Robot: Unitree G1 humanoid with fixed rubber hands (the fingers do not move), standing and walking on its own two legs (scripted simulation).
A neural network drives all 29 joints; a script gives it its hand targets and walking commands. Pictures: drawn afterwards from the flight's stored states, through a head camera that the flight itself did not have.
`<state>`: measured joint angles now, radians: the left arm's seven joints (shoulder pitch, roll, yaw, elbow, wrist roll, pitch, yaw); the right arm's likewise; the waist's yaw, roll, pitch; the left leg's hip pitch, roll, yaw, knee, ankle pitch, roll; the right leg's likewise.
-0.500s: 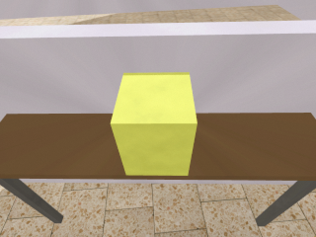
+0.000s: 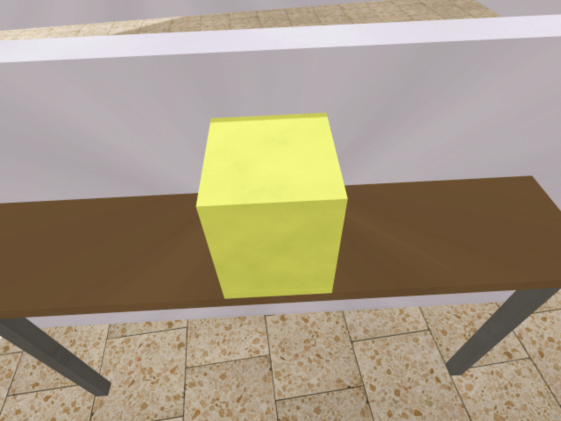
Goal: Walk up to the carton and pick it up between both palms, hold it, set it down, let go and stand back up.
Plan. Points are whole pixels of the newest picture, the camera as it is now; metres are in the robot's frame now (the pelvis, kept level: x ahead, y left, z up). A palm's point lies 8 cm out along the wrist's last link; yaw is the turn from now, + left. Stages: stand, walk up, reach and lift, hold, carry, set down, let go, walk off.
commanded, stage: walk up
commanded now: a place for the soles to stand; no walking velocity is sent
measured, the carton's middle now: (273, 208) +0.47 +0.03 +0.03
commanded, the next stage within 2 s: reach and lift in 0.94 s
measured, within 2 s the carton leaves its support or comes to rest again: neither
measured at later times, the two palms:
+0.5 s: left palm out of the picture +0.05 +0.24 -0.13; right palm out of the picture +0.03 -0.21 -0.14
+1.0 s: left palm out of the picture +0.06 +0.24 -0.13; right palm out of the picture +0.03 -0.21 -0.15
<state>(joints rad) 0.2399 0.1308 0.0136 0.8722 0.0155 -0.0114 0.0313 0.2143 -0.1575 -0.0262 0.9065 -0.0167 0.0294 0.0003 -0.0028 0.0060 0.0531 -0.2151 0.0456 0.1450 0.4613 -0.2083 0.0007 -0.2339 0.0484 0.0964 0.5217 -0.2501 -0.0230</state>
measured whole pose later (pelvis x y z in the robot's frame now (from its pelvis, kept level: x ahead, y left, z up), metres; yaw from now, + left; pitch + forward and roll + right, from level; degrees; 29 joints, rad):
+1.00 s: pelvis -0.03 +0.02 -0.01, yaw -1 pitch -1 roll +2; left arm 0.22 0.15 -0.03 0.84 -0.01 0.07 0.04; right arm 0.24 -0.18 -0.09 0.88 -0.05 0.02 0.04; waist -0.03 0.01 0.03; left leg -0.32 0.01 0.19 0.54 -0.22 0.04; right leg -0.36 0.01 0.13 0.63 -0.26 0.01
